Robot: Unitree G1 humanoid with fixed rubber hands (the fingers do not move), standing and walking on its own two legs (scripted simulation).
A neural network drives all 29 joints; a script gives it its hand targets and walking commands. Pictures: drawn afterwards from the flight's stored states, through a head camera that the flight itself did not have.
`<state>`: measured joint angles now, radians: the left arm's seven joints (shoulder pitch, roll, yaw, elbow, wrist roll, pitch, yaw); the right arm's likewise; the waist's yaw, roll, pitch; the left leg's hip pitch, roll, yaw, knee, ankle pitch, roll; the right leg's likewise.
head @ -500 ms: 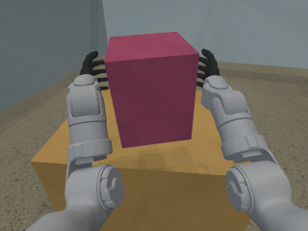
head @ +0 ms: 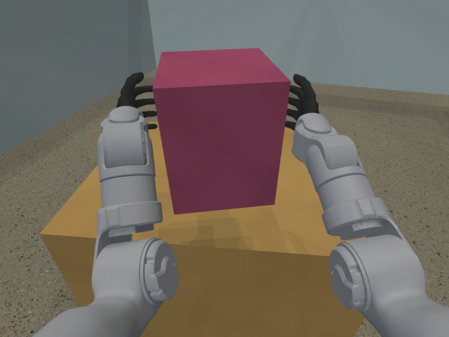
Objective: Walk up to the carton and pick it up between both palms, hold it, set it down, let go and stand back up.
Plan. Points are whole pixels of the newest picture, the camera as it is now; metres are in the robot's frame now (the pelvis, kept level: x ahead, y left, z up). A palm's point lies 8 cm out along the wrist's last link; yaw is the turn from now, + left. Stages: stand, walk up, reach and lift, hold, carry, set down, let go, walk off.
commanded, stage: hold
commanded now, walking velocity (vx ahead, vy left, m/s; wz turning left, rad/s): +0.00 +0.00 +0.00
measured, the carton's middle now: (218, 128) +0.46 -0.01 +0.23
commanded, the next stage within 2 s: none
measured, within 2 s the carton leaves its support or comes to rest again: neither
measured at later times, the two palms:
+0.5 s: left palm (124, 127) +0.35 +0.14 +0.29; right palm (303, 124) +0.35 -0.14 +0.28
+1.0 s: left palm (129, 119) +0.35 +0.14 +0.30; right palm (310, 124) +0.35 -0.15 +0.28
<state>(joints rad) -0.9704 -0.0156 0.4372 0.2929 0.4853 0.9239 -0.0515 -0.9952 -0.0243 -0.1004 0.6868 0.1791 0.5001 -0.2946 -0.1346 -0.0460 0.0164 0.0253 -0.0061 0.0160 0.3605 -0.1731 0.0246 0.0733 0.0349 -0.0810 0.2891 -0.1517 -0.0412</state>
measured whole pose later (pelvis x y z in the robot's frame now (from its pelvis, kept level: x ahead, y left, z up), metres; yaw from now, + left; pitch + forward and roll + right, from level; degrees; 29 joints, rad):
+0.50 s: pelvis +0.00 +0.00 +0.00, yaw +0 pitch -13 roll -1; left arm -0.89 -0.04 0.43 0.16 0.49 0.97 -0.07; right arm -0.94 -0.02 -0.05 0.59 0.21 0.54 -0.32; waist -0.13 -0.05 0.02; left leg 0.04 -0.01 0.01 0.37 -0.18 0.02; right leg 0.09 0.04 -0.08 0.30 -0.16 -0.04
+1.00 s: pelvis -0.01 +0.00 +0.00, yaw +0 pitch -13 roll -1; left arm -0.97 -0.04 0.45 0.26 0.51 0.93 -0.07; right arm -0.97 -0.02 -0.12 0.66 0.15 0.51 -0.29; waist -0.13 -0.04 0.02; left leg 0.03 -0.01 0.02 0.36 -0.16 0.03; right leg 0.07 0.04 -0.07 0.30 -0.15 -0.04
